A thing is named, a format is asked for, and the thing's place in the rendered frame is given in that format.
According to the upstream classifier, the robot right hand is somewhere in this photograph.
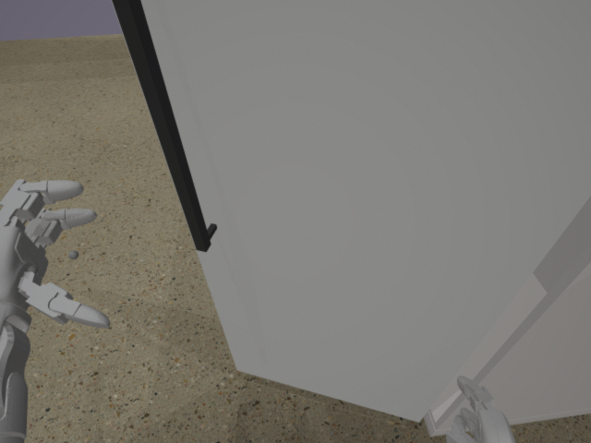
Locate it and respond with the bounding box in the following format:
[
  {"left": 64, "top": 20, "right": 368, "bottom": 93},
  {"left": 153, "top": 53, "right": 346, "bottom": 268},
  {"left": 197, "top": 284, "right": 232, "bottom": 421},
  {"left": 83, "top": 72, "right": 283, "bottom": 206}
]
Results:
[{"left": 446, "top": 376, "right": 515, "bottom": 443}]

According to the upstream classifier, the robot left forearm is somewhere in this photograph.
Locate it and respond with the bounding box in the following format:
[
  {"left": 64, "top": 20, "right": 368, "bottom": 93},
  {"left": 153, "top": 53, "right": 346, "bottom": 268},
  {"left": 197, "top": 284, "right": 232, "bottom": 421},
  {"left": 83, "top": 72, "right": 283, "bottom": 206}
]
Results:
[{"left": 0, "top": 301, "right": 31, "bottom": 443}]

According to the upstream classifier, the handle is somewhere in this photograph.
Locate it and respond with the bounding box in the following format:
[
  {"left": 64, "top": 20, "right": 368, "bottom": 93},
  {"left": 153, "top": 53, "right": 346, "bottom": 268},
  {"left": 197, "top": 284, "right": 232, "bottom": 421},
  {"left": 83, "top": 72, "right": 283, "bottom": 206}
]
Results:
[{"left": 112, "top": 0, "right": 217, "bottom": 252}]

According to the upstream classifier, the robot left hand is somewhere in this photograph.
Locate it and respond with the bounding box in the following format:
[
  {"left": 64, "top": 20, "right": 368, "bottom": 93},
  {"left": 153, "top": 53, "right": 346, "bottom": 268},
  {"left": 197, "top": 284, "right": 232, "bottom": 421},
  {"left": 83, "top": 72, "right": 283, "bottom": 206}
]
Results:
[{"left": 0, "top": 179, "right": 110, "bottom": 329}]

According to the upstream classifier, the fridge door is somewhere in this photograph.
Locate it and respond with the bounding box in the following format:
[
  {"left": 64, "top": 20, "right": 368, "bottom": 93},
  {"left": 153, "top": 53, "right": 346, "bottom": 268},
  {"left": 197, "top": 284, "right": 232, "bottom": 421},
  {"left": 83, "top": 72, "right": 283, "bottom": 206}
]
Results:
[{"left": 111, "top": 0, "right": 591, "bottom": 422}]

